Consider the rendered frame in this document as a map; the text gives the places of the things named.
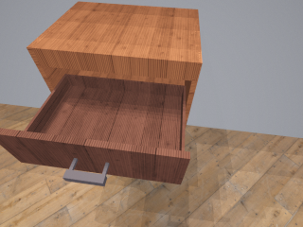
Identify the cabinet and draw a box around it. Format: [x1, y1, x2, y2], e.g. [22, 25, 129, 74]
[27, 1, 203, 128]

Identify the drawer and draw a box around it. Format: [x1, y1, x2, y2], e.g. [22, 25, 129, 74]
[0, 74, 190, 184]

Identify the handle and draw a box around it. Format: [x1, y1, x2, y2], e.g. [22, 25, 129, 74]
[63, 158, 110, 186]

